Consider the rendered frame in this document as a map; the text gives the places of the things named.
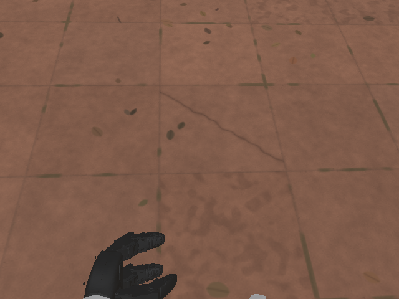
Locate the left robot hand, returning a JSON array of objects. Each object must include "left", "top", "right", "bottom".
[{"left": 83, "top": 232, "right": 177, "bottom": 299}]

